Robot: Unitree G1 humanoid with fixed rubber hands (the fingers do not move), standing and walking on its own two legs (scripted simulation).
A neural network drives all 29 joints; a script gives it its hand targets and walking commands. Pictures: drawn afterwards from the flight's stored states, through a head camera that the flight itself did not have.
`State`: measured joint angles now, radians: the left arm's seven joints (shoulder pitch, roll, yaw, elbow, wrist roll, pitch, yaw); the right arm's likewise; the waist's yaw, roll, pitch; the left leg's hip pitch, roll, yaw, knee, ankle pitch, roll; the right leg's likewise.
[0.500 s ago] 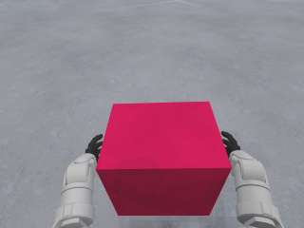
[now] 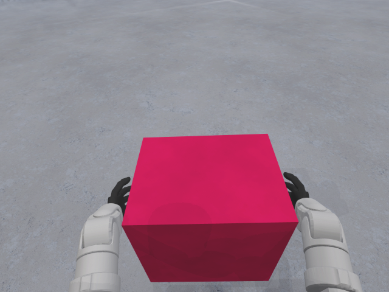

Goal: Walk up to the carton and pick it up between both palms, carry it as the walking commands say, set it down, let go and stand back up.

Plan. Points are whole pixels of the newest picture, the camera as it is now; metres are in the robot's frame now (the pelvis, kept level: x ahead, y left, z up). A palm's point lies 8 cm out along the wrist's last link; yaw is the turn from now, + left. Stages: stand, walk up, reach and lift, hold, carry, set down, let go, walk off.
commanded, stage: hold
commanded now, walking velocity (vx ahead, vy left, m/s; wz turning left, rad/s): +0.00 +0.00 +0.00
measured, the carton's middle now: (207, 210) +0.32 -0.01 -0.02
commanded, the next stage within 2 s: carry in 0.66 s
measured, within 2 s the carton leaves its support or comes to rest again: neither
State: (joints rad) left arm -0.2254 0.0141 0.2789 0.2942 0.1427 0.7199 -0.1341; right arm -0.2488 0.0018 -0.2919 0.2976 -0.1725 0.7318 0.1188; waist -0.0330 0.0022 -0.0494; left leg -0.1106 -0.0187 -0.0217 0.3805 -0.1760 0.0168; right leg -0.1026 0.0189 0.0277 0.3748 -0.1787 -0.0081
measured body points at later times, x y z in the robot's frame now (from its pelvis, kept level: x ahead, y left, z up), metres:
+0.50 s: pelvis +0.00 +0.00 +0.00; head -0.05 +0.00 +0.45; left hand +0.29 +0.19 +0.04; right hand +0.28 -0.21 +0.04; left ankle +0.03 +0.11 -0.74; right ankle +0.02 -0.12 -0.74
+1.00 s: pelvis -0.01 +0.03 -0.02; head -0.01 +0.03 +0.43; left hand +0.27 +0.23 +0.07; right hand +0.29 -0.16 +0.07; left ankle +0.02 +0.13 -0.75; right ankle +0.02 -0.11 -0.74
